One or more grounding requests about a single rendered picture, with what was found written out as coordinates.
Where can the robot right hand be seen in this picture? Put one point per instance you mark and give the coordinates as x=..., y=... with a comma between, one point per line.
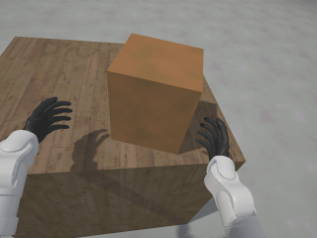
x=219, y=141

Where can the robot left hand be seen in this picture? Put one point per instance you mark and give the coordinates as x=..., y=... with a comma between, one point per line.
x=42, y=118

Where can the pedestal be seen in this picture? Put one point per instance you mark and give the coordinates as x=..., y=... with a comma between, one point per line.
x=82, y=183

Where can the carton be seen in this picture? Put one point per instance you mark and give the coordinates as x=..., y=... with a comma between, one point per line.
x=154, y=87

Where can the left robot forearm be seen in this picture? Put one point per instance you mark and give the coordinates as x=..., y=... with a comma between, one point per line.
x=17, y=154

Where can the right robot forearm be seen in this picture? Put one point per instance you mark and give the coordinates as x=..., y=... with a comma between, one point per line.
x=233, y=200

